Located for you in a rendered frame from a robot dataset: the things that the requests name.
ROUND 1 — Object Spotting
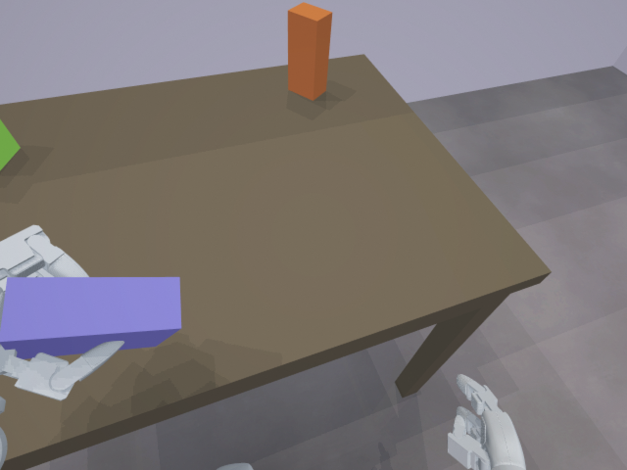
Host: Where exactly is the sponge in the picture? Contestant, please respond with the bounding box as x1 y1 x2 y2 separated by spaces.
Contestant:
0 277 181 359

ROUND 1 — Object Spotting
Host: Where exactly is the robot right hand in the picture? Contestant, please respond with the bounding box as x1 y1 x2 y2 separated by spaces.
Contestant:
448 374 526 470

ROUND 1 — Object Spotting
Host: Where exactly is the table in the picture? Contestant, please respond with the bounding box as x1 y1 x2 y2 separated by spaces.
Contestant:
0 54 551 470

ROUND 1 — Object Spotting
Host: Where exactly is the robot left hand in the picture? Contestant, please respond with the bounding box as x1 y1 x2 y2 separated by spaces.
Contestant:
0 225 124 400

